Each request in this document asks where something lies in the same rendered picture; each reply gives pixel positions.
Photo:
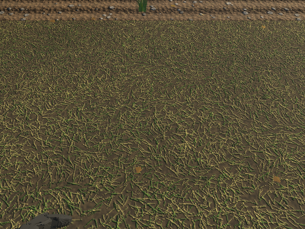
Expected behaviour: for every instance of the robot left hand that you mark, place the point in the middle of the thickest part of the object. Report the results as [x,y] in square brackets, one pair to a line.
[47,221]

